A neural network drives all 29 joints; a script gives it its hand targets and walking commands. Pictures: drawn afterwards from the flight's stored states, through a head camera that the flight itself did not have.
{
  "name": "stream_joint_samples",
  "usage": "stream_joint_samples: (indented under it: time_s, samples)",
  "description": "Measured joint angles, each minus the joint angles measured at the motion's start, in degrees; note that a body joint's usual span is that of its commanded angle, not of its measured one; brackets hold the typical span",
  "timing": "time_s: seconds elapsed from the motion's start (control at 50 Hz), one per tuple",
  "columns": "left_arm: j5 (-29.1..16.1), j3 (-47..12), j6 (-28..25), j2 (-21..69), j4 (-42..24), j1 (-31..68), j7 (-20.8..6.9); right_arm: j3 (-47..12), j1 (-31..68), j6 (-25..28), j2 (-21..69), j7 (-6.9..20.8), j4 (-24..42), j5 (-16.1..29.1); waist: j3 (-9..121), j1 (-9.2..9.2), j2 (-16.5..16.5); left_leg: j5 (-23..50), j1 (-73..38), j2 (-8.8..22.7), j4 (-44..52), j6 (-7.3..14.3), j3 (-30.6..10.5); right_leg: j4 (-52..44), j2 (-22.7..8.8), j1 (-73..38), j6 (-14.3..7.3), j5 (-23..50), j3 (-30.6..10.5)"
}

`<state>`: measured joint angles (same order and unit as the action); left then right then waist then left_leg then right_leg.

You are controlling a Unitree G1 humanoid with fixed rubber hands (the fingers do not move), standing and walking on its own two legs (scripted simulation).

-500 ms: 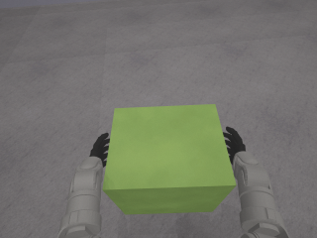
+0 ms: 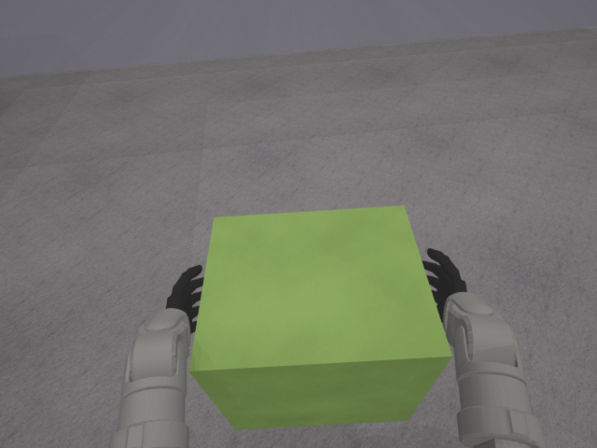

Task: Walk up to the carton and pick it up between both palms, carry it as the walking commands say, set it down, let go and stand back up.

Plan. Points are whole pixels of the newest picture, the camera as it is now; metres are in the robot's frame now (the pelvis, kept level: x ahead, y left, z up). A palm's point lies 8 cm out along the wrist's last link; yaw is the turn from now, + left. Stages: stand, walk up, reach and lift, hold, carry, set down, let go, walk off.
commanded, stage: reach and lift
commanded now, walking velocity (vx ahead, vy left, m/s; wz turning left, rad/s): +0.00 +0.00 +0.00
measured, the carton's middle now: (315, 323) +0.30 -0.01 -0.03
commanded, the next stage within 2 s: hold in 1.18 s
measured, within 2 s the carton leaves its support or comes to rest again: neither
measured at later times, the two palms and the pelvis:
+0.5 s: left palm (173, 333) +0.27 +0.18 +0.03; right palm (447, 311) +0.26 -0.19 +0.04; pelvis +0.00 +0.00 +0.00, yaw -1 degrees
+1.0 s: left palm (169, 338) +0.26 +0.18 +0.04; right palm (448, 312) +0.26 -0.19 +0.04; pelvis -0.02 +0.00 +0.00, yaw -1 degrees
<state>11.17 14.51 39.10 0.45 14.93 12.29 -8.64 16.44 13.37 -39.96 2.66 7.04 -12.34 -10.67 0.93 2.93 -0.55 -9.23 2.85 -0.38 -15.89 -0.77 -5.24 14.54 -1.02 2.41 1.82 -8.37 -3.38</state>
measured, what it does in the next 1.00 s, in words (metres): stands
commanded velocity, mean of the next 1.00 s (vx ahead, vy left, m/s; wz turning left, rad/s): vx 0.00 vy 0.00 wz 0.00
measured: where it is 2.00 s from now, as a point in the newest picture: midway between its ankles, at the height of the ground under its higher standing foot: outside the picture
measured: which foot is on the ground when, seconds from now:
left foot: down 0.00-1.00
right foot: down 0.00-1.00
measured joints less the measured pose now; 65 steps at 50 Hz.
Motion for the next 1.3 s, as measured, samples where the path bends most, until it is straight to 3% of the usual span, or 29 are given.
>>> stream_joint_samples:
  time_s: [0.4,0.84,1.3]
  samples:
    - [-2.6,-3.4,2.3,-0.8,-10.4,-6.5,1.2,-3.7,-6.4,-1.7,0.2,-0.3,9.8,1.2,-4.0,-1.77,0.6,-0.2,-3.0,0.0,1.4,0.0,0.7,0.1,-0.1,-2.0,0.0,-0.7,-0.7]
    - [-2.1,-2.8,2.5,-0.1,-8.3,-4.2,1.9,-3.6,-4.3,-1.3,-1.1,-0.4,7.1,1.4,-3.6,-2.12,-0.1,0.6,-1.7,-0.3,0.3,0.1,1.3,1.1,-0.2,-0.6,0.3,0.3,-1.4]
    - [-0.9,-1.2,2.3,-0.6,-5.3,-2.3,0.2,-1.1,-2.0,-1.4,1.1,0.0,4.6,-0.5,-3.3,-2.93,0.6,0.9,-1.6,0.3,0.2,-0.3,0.5,0.7,0.4,-1.0,-0.2,0.6,-0.6]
